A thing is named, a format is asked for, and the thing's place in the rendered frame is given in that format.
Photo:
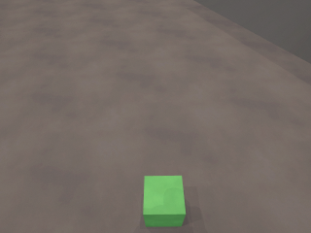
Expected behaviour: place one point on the carton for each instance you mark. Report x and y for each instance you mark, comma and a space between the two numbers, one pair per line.
164, 201

